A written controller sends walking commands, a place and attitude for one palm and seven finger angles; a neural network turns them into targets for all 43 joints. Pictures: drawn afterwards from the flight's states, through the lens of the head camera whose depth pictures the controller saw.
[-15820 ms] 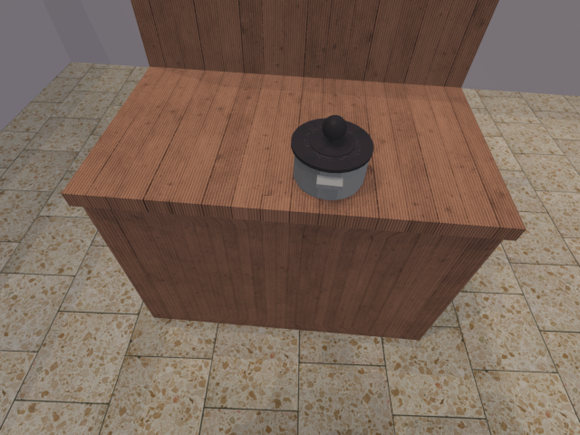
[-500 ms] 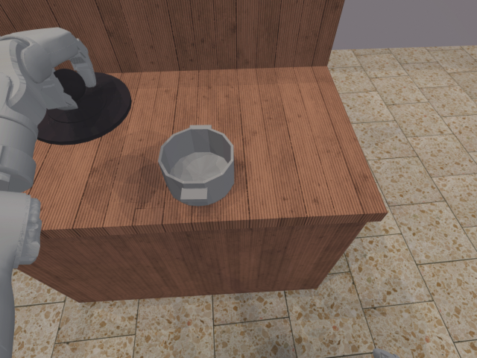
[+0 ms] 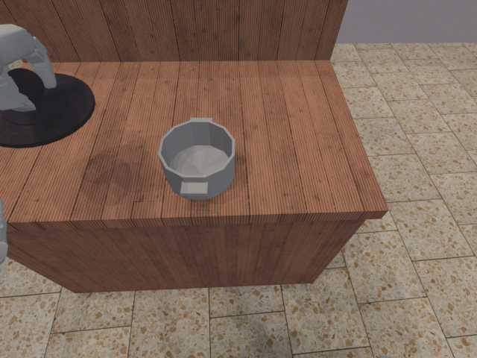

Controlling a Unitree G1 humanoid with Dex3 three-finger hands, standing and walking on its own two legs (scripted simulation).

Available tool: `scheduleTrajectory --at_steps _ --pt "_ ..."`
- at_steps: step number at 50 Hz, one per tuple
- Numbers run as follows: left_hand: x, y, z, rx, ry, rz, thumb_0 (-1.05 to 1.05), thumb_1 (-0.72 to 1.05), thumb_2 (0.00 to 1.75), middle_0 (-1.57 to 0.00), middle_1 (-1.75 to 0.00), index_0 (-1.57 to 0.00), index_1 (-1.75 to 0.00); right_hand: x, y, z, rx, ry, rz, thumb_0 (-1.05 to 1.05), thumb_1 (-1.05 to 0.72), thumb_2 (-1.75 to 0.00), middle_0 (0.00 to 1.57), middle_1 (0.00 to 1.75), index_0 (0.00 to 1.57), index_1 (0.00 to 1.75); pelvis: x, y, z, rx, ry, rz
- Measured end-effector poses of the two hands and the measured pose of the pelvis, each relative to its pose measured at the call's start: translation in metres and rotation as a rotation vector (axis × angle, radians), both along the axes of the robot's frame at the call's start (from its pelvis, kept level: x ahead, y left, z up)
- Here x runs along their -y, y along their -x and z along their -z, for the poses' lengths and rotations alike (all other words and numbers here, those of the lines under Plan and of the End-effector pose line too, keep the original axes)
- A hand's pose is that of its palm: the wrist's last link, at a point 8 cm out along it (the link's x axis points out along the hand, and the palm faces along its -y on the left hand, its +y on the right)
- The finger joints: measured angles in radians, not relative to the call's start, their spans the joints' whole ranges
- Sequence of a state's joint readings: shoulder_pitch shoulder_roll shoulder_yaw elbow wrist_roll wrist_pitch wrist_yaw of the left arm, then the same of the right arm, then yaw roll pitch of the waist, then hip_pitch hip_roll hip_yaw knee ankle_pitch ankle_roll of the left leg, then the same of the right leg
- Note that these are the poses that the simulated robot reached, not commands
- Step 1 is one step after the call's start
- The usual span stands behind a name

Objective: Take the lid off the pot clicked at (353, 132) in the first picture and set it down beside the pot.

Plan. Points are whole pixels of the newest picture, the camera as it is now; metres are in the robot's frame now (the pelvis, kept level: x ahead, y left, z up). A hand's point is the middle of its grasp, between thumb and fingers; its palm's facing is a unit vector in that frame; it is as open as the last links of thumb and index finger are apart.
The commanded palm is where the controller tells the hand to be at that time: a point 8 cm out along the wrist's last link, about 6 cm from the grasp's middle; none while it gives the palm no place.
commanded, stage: move the lid sideways beside the pot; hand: left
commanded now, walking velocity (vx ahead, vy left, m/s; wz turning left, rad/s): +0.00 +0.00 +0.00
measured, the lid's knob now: (24, 85) +0.49 +0.32 +0.18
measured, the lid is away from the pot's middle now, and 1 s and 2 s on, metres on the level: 0.25 0.24 0.24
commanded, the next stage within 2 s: lower the lid onto the table in 0.06 s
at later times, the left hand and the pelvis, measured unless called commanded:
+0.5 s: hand (32, 92) +0.48 +0.31 +0.18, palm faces -0.34 -0.07 -0.94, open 7.7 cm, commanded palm +0.48 +0.31 +0.25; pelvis +0.00 +0.01 +0.00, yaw -1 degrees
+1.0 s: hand (38, 112) +0.47 +0.31 +0.15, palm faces -0.38 -0.07 -0.92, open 7.7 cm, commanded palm +0.49 +0.31 +0.22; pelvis +0.00 +0.00 +0.00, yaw -1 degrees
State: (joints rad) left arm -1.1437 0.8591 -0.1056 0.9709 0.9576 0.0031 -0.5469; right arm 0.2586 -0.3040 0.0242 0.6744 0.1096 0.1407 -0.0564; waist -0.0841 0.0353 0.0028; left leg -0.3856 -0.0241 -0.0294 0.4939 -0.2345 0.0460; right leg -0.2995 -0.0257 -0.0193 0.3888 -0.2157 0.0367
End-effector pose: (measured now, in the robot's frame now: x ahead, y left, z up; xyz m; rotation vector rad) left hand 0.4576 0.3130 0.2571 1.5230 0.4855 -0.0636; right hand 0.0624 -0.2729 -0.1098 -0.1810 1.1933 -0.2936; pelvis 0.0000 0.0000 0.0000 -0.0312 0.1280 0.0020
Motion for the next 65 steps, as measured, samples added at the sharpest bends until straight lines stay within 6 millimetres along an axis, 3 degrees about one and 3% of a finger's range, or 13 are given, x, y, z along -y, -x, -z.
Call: scheduleTrajectory --at_steps 14,25,65 --pt "0.004 -0.008 0.003 0.007 0.017 0.058 -0.02 0.24 0.75 -0.71 -0.98 -0.64 -0.93 -0.005 0.003 0.001 -0.019 0.005 0.005 0.0 -0.9 -0.9 0.2 0.3 0.2 0.3 -0.005 -0.002 0.001 -0.009 0.004 0.001" --pt "0.007 -0.017 0.019 0.001 0.033 0.068 -0.02 0.24 0.74 -0.71 -0.98 -0.64 -0.93 -0.011 0.008 0.004 -0.031 -0.016 0.022 0.0 -0.9 -0.9 0.2 0.3 0.2 0.3 -0.007 -0.004 0.002 -0.026 0.003 0.014" --pt "0.0 -0.007 0.073 -0.079 0.035 0.081 -0.02 0.25 0.74 -0.71 -0.98 -0.63 -0.93 -0.003 0.023 0.005 -0.068 0.028 0.051 0.0 -0.9 -0.9 0.21 0.3 0.2 0.3 -0.004 0.0 0.006 -0.048 0.01 0.021"
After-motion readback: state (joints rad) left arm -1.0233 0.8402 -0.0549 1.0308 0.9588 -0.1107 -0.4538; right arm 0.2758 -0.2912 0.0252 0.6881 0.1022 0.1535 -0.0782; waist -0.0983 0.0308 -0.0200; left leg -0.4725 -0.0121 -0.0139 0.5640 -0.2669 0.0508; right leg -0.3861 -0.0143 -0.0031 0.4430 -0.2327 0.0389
